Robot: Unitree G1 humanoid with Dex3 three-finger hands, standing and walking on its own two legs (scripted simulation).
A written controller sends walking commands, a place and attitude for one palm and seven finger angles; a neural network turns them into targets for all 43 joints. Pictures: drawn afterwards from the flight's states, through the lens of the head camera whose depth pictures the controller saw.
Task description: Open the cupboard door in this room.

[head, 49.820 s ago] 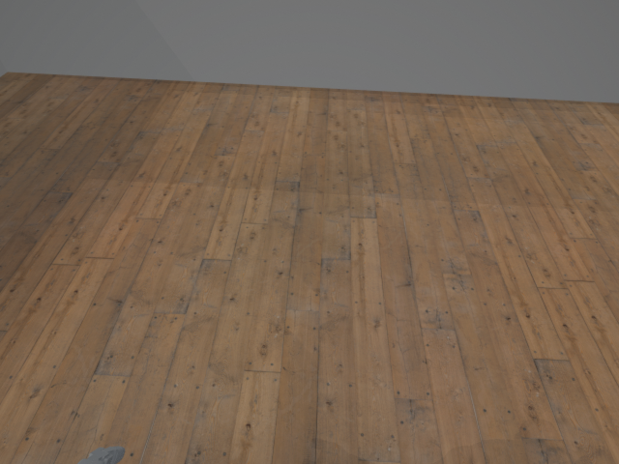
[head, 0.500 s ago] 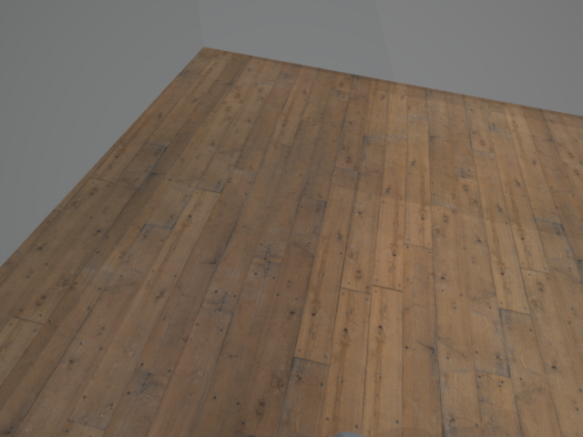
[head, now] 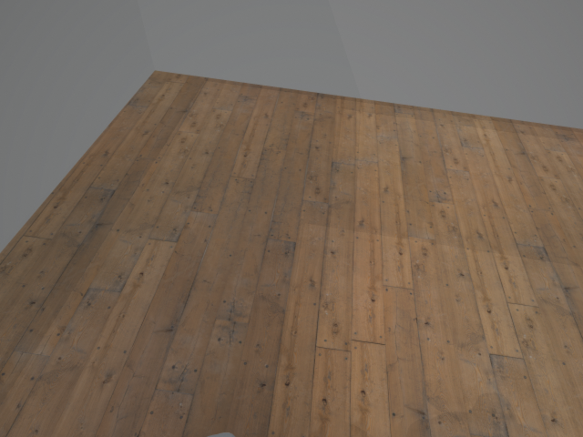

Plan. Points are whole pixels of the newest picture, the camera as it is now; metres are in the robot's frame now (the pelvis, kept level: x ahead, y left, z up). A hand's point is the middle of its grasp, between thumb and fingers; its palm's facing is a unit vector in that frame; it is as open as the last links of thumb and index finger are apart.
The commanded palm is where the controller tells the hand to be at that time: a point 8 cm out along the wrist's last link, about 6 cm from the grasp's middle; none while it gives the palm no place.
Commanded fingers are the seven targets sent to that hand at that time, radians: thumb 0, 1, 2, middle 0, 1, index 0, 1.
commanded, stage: turn to face it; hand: left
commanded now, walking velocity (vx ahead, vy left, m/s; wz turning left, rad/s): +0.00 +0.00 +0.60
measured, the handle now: out of the picture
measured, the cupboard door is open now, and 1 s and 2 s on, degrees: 40 40 40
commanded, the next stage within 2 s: none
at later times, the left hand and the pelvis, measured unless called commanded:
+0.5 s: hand out of the picture +0.14 +0.17 -0.16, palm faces +0.30 -0.92 -0.24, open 7.3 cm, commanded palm none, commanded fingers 0.00 0.90 0.90 -0.20 -0.30 -0.20 -0.30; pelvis +0.14 -0.03 +0.01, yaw +16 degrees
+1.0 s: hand (188, 415) +0.17 +0.17 -0.15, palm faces +0.53 -0.80 -0.29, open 7.4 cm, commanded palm none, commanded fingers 0.00 0.90 0.90 -0.20 -0.30 -0.20 -0.30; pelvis +0.20 -0.06 +0.00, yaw +33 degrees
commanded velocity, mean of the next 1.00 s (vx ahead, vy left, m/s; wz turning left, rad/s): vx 0.00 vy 0.00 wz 0.60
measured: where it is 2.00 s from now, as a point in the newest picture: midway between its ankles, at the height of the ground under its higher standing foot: (308, 430)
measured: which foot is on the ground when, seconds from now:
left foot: down 0.00-0.24, up 0.26-0.56, down 0.58-0.90, up 0.92-1.00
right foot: down 0.00-0.00, up 0.02-0.22, down 0.24-0.58, up 0.60-0.88, down 0.90-1.00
